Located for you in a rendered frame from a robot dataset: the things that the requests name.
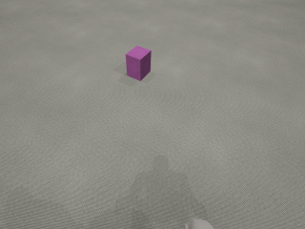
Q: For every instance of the robot right thigh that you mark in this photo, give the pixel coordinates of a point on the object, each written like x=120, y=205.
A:
x=197, y=224

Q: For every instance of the carton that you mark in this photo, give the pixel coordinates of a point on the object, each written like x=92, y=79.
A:
x=138, y=62

